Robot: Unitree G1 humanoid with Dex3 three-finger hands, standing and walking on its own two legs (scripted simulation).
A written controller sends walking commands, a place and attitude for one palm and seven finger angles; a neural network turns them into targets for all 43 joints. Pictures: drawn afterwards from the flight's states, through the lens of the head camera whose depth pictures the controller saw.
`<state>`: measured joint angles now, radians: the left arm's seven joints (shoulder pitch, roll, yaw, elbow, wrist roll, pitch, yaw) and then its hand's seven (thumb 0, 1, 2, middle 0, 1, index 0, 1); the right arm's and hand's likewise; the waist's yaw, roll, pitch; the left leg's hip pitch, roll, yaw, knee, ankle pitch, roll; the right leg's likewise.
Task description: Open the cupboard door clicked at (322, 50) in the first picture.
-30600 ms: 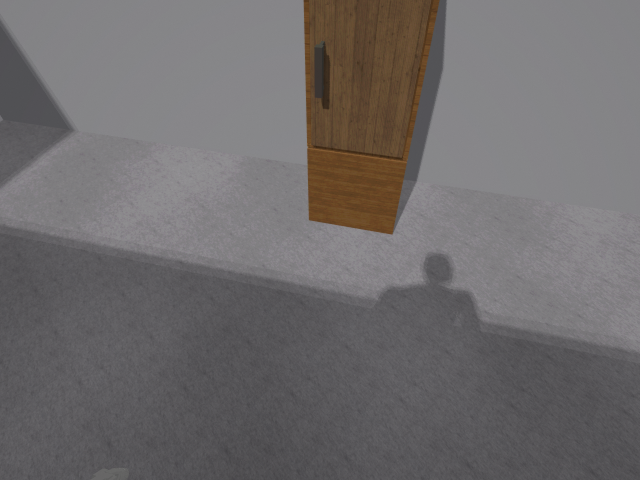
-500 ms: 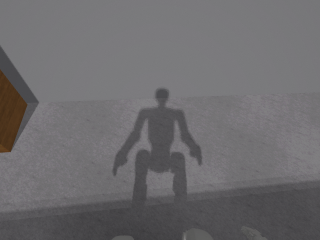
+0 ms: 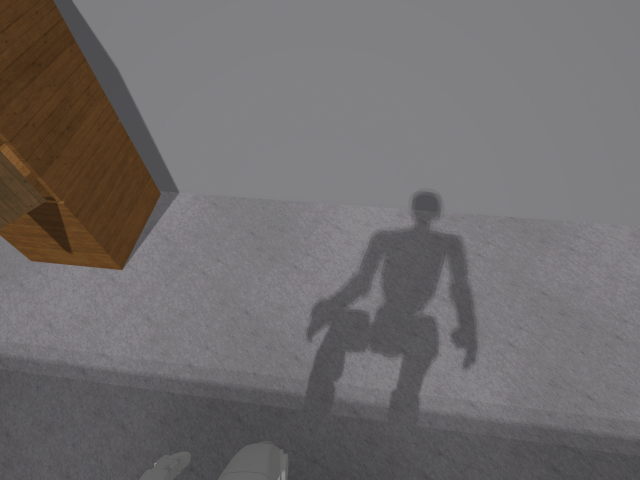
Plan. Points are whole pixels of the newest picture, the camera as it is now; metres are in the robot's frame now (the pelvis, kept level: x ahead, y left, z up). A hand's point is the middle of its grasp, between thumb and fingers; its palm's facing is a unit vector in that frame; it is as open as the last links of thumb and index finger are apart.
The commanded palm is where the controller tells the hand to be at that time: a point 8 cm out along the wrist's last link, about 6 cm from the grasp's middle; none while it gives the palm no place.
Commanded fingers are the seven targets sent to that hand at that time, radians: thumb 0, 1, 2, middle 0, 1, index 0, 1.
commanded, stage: turn to face it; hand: left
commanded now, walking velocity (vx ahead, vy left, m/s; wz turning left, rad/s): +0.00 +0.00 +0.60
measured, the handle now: out of the picture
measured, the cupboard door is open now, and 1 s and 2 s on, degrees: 56 56 56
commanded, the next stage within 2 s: take the last steps up to it in 1.14 s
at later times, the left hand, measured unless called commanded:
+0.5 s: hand out of the picture +0.02 +0.26 -0.17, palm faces +0.32 -0.91 -0.26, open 7.4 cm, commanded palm none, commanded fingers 0.00 0.90 0.90 -0.20 -0.30 -0.20 -0.30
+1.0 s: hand out of the picture -0.04 +0.18 -0.17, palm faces +0.58 -0.78 -0.23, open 7.3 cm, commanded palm none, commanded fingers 0.00 0.90 0.90 -0.20 -0.30 -0.20 -0.30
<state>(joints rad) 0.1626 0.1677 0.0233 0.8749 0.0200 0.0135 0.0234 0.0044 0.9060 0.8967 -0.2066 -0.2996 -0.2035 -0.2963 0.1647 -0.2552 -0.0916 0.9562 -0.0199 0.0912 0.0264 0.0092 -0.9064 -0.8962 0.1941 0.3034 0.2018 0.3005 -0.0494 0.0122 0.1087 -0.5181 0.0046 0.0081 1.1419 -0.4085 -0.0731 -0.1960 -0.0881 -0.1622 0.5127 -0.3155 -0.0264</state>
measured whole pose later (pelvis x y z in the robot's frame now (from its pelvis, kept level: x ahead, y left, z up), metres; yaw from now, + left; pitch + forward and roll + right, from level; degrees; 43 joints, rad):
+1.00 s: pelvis +0.02 -0.02 -0.01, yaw +36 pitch +1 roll +1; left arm 0.22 0.20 0.04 0.90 0.03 0.01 0.02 0.00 0.91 0.90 -0.21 -0.30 -0.21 -0.30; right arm 0.11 -0.24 -0.07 0.96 -0.01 0.08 0.02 0.01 -0.91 -0.90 0.19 0.30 0.20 0.30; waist 0.00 -0.04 0.12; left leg -0.37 0.01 0.06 0.78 -0.44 -0.05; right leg -0.19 -0.14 -0.23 0.56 -0.36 0.01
